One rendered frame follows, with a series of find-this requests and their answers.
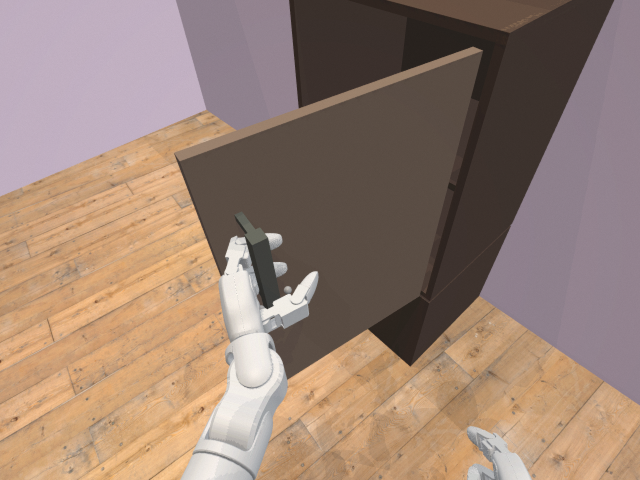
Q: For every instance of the handle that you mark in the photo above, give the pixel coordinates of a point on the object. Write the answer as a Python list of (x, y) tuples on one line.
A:
[(261, 257)]

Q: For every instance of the robot right hand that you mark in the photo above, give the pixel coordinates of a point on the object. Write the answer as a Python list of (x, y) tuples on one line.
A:
[(506, 465)]

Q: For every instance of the left robot forearm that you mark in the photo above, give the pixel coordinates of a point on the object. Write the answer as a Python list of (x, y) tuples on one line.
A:
[(234, 440)]

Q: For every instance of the cupboard door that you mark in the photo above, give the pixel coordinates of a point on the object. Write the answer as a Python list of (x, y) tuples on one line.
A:
[(355, 185)]

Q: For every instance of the robot left hand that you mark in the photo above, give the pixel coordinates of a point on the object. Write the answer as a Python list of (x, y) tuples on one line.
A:
[(238, 290)]

